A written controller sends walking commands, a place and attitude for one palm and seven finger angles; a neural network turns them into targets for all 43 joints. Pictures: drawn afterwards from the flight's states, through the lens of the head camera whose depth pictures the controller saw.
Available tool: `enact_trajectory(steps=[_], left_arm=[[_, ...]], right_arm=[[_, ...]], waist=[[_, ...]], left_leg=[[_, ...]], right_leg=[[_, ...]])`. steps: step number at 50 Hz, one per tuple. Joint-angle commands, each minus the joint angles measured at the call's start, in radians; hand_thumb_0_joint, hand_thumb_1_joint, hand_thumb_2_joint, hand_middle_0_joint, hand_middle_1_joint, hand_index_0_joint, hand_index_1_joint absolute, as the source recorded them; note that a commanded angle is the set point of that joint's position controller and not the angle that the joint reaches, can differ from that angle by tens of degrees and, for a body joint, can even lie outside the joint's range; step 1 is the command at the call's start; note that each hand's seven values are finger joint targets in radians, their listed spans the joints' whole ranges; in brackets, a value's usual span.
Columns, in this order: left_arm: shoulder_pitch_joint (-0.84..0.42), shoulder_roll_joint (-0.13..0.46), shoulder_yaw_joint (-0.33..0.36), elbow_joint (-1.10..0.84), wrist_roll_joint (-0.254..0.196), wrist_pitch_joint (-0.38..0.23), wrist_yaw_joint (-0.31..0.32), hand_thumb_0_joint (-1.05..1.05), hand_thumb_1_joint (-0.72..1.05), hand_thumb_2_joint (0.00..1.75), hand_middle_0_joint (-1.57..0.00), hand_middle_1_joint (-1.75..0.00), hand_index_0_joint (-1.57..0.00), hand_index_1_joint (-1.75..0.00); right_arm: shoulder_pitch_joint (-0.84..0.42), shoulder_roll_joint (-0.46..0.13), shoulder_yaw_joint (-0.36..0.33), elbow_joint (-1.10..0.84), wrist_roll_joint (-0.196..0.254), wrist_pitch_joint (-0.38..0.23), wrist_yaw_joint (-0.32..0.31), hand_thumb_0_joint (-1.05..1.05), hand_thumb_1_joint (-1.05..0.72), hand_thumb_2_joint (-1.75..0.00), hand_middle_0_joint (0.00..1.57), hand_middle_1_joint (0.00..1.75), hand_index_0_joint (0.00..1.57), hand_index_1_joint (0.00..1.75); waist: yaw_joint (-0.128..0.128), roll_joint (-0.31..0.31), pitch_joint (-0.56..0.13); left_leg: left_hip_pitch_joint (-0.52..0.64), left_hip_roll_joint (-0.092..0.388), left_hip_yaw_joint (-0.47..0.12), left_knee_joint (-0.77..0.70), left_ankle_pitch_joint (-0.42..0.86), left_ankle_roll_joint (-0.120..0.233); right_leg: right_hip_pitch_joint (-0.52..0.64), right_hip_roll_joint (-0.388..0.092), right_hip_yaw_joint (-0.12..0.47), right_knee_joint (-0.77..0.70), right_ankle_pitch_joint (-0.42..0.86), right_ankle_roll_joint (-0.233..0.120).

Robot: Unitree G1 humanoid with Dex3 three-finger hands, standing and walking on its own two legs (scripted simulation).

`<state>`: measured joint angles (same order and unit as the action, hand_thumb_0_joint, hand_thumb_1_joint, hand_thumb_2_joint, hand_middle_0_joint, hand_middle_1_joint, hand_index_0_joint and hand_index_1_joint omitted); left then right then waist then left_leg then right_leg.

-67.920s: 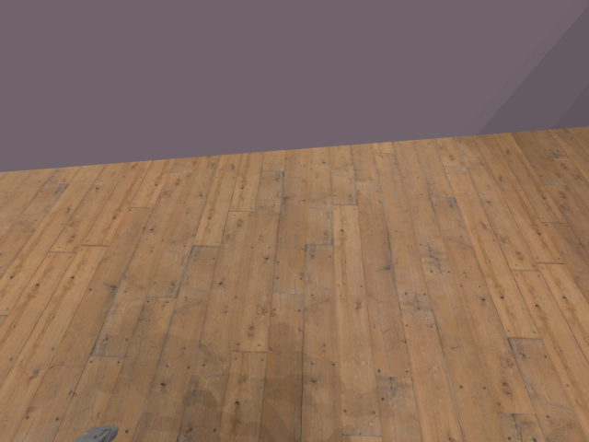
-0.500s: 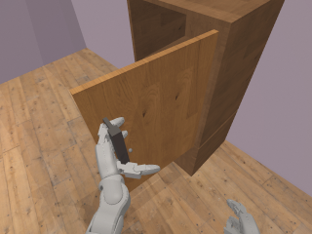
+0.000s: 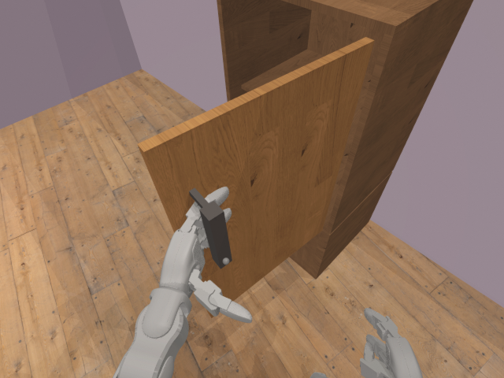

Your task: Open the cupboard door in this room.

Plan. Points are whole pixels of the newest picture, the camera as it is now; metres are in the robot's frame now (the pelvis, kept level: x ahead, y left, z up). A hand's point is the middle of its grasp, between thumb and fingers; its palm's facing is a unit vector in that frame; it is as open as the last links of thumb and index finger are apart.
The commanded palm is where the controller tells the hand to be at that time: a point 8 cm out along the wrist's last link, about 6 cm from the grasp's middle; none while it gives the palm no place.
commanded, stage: slide the hand sideways off the handle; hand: left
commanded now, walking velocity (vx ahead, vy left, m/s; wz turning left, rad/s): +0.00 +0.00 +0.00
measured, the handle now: (209, 229) +0.32 +0.10 +0.07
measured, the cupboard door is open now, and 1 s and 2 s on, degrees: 84 83 83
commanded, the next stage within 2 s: draw the hand back to the body in 0.90 s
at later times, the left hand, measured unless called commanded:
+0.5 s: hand (204, 281) +0.24 +0.09 +0.07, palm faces -0.04 -1.00 -0.05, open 16.1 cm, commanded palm +0.21 +0.16 +0.07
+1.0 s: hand (164, 301) +0.21 +0.14 +0.06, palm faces +0.00 -1.00 -0.06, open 16.3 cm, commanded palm +0.18 +0.20 +0.08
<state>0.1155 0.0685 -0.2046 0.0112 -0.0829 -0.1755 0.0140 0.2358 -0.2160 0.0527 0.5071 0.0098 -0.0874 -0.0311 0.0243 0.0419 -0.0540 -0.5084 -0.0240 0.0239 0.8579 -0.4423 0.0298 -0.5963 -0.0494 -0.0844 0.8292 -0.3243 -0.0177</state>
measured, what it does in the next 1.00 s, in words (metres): stands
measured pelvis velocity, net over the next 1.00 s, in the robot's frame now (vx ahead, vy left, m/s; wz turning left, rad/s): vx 0.03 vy -0.02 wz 0.01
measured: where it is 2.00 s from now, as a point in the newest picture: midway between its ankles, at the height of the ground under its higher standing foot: outside the picture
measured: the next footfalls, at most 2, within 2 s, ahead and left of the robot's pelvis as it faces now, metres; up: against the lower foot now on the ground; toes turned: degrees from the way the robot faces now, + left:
none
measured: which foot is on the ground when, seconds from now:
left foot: down 0.00-1.00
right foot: down 0.00-1.00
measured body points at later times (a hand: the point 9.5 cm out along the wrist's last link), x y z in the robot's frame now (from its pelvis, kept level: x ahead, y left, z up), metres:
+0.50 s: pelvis +0.02 -0.02 -0.01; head +0.06 -0.03 +0.44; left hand +0.24 +0.14 +0.08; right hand +0.20 -0.24 -0.09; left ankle +0.00 +0.10 -0.70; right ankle +0.06 -0.11 -0.70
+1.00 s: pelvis +0.03 -0.02 -0.02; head +0.07 -0.03 +0.43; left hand +0.20 +0.19 +0.07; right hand +0.22 -0.25 -0.09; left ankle +0.00 +0.10 -0.70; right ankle +0.06 -0.11 -0.70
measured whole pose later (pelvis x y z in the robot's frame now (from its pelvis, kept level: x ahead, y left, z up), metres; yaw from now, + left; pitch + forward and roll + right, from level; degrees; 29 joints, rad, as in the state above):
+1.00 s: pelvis +0.03 -0.02 -0.02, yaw +1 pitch +10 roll -1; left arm 0.57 0.20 0.08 -0.28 -0.24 -0.28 -0.21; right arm 0.26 -0.25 0.02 0.45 0.03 -0.15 -0.06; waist 0.03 0.05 -0.10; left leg -0.62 0.02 -0.02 1.00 -0.54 0.00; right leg -0.69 -0.01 -0.13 0.95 -0.42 -0.05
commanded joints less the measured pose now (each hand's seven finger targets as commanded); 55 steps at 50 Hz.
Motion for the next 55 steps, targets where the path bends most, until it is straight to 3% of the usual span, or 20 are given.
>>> enact_trajectory(steps=[1, 7, 12, 13, 19, 22, 27, 29, 31, 33, 41, 44, 46, 47, 50, 51, 55], left_arm=[[-0.067, -0.019, 0.033, -0.299, 0.026, -0.063, 0.061, 0.00, -0.50, 0.30, -0.15, -0.30, -0.15, -0.30], [0.047, 0.028, 0.077, -0.376, 0.043, -0.067, 0.077, 0.00, -0.50, 0.30, -0.15, -0.30, -0.15, -0.30], [0.141, 0.051, 0.105, -0.425, 0.028, -0.077, 0.064, 0.00, -0.50, 0.30, -0.15, -0.30, -0.15, -0.30], [0.164, 0.041, 0.094, -0.445, 0.022, -0.082, 0.056, 0.00, -0.50, 0.30, -0.15, -0.30, -0.15, -0.30], [0.242, 0.072, 0.123, -0.478, -0.001, -0.105, 0.008, 0.00, -0.50, 0.30, -0.15, -0.30, -0.15, -0.30], [0.279, 0.113, 0.172, -0.491, -0.020, -0.119, -0.022, 0.00, -0.50, 0.30, -0.15, -0.30, -0.15, -0.30], [0.368, 0.135, 0.218, -0.514, -0.064, -0.135, -0.080, 0.00, -0.50, 0.30, -0.15, -0.30, -0.15, -0.30], [0.382, 0.137, 0.225, -0.521, -0.080, -0.138, -0.100, 0.00, -0.50, 0.30, -0.15, -0.30, -0.15, -0.30], [0.407, 0.171, 0.275, -0.509, -0.095, -0.143, -0.118, 0.00, -0.50, 0.30, -0.15, -0.30, -0.15, -0.30], [0.438, 0.183, 0.298, -0.518, -0.107, -0.152, -0.140, 0.00, -0.50, 0.30, -0.15, -0.30, -0.15, -0.30], [0.493, 0.223, 0.370, -0.514, -0.158, -0.169, -0.194, 0.00, -0.50, 0.30, -0.15, -0.30, -0.15, -0.30], [0.454, 0.214, 0.347, -0.521, -0.170, -0.171, -0.214, 0.00, -0.50, 0.30, -0.15, -0.30, -0.15, -0.30], [0.439, 0.225, 0.354, -0.514, -0.174, -0.176, -0.224, 0.00, -0.50, 0.30, -0.15, -0.30, -0.15, -0.30], [0.417, 0.203, 0.317, -0.519, -0.171, -0.178, -0.231, 0.00, -0.50, 0.30, -0.15, -0.30, -0.15, -0.30], [0.405, 0.218, 0.321, -0.518, -0.173, -0.171, -0.237, 0.00, -0.50, 0.30, -0.15, -0.30, -0.15, -0.30], [0.411, 0.250, 0.354, -0.532, -0.171, -0.169, -0.231, 0.00, -0.50, 0.30, -0.15, -0.30, -0.15, -0.30], [0.439, 0.255, 0.375, -0.584, -0.169, -0.130, -0.206, 0.00, -0.50, 0.30, -0.15, -0.30, -0.15, -0.30]], right_arm=[[-0.077, -0.092, -0.044, -0.191, -0.014, -0.065, 0.015, 0.00, -0.90, -0.90, 0.20, 0.30, 0.20, 0.30], [-0.074, -0.091, -0.043, -0.218, -0.019, -0.046, 0.018, 0.00, -0.90, -0.90, 0.20, 0.30, 0.20, 0.30], [-0.063, -0.092, -0.046, -0.228, -0.017, -0.044, 0.011, 0.00, -0.90, -0.90, 0.20, 0.30, 0.20, 0.30], [-0.063, -0.092, -0.045, -0.234, -0.017, -0.047, 0.010, 0.00, -0.90, -0.90, 0.20, 0.30, 0.20, 0.30], [-0.034, -0.100, -0.052, -0.234, -0.013, -0.066, 0.001, 0.00, -0.90, -0.90, 0.20, 0.30, 0.20, 0.30], [-0.026, -0.104, -0.057, -0.230, -0.012, -0.077, -0.006, 0.00, -0.90, -0.90, 0.20, 0.30, 0.20, 0.30], [-0.019, -0.107, -0.063, -0.236, -0.001, -0.089, -0.012, 0.00, -0.90, -0.90, 0.20, 0.30, 0.20, 0.30], [-0.015, -0.109, -0.064, -0.237, 0.000, -0.094, -0.013, 0.00, -0.90, -0.90, 0.20, 0.30, 0.20, 0.30], [-0.012, -0.111, -0.070, -0.232, 0.002, -0.095, -0.018, 0.00, -0.90, -0.90, 0.20, 0.30, 0.20, 0.30], [-0.016, -0.111, -0.073, -0.234, 0.006, -0.098, -0.020, 0.00, -0.90, -0.90, 0.20, 0.30, 0.20, 0.30], [-0.023, -0.112, -0.082, -0.230, 0.017, -0.104, -0.028, 0.00, -0.90, -0.90, 0.20, 0.30, 0.20, 0.30], [-0.030, -0.119, -0.077, -0.235, 0.017, -0.109, -0.031, 0.00, -0.90, -0.90, 0.20, 0.30, 0.20, 0.30], [-0.026, -0.122, -0.079, -0.228, 0.019, -0.117, -0.035, 0.00, -0.90, -0.90, 0.20, 0.30, 0.20, 0.30], [-0.026, -0.126, -0.075, -0.233, 0.019, -0.124, -0.035, 0.00, -0.90, -0.90, 0.20, 0.30, 0.20, 0.30], [-0.023, -0.129, -0.073, -0.231, 0.019, -0.136, -0.037, 0.00, -0.90, -0.90, 0.20, 0.30, 0.20, 0.30], [-0.023, -0.129, -0.075, -0.230, 0.022, -0.136, -0.038, 0.00, -0.90, -0.90, 0.20, 0.30, 0.20, 0.30], [-0.030, -0.115, -0.068, -0.234, 0.027, -0.142, -0.037, 0.00, -0.90, -0.90, 0.20, 0.30, 0.20, 0.30]], waist=[[0.008, -0.087, -0.203], [0.013, -0.067, -0.170], [0.004, -0.078, -0.169], [0.003, -0.059, -0.171], [-0.014, -0.083, -0.175], [-0.011, -0.104, -0.195], [-0.008, -0.069, -0.208], [-0.010, -0.081, -0.206], [-0.009, -0.114, -0.209], [-0.003, -0.090, -0.211], [-0.002, -0.070, -0.209], [-0.018, -0.067, -0.166], [-0.021, -0.061, -0.177], [-0.030, -0.060, -0.166], [-0.025, -0.056, -0.179], [-0.014, -0.039, -0.197], [0.007, 0.003, -0.228]], left_leg=[[-0.006, 0.016, -0.065, -0.185, 0.158, -0.035], [-0.044, 0.015, -0.044, -0.170, 0.131, -0.028], [-0.063, 0.014, -0.040, -0.151, 0.128, -0.025], [-0.063, 0.012, -0.037, -0.145, 0.132, -0.023], [-0.091, 0.007, -0.038, -0.106, 0.161, -0.019], [-0.114, 0.003, -0.034, -0.082, 0.158, -0.016], [-0.129, -0.002, -0.028, -0.055, 0.181, -0.018], [-0.145, -0.004, -0.032, -0.043, 0.187, -0.018], [-0.167, -0.003, -0.031, -0.026, 0.182, -0.019], [-0.166, -0.004, -0.029, -0.020, 0.183, -0.020], [-0.188, -0.004, -0.034, 0.010, 0.176, -0.022], [-0.198, -0.002, -0.037, 0.014, 0.152, -0.019], [-0.193, 0.000, -0.038, 0.021, 0.138, -0.019], [-0.186, 0.001, -0.042, 0.015, 0.136, -0.018], [-0.182, 0.003, -0.047, 0.013, 0.131, -0.017], [-0.168, 0.005, -0.050, 0.002, 0.138, -0.018], [-0.106, 0.006, -0.056, -0.044, 0.202, -0.020]], right_leg=[[0.181, 0.030, 0.016, -0.090, 0.066, -0.023], [0.180, 0.032, 0.032, -0.091, 0.056, -0.023], [0.186, 0.036, 0.041, -0.089, 0.066, -0.020], [0.184, 0.036, 0.041, -0.087, 0.074, -0.019], [0.186, 0.037, 0.052, -0.074, 0.125, -0.013], [0.206, 0.031, 0.076, -0.077, 0.131, -0.007], [0.215, 0.030, 0.087, -0.067, 0.165, -0.005], [0.224, 0.028, 0.097, -0.067, 0.173, -0.005], [0.237, 0.020, 0.120, -0.071, 0.179, 0.005], [0.232, 0.021, 0.119, -0.066, 0.176, 0.002], [0.216, 0.018, 0.129, -0.062, 0.146, 0.004], [0.181, 0.022, 0.128, -0.076, 0.079, 0.002], [0.163, 0.021, 0.129, -0.079, 0.043, 0.003], [0.148, 0.024, 0.116, -0.077, 0.031, 0.001], [0.145, 0.027, 0.107, -0.073, 0.009, -0.002], [0.155, 0.029, 0.100, -0.068, 0.014, -0.007], [0.195, 0.040, 0.057, -0.050, 0.116, -0.011]])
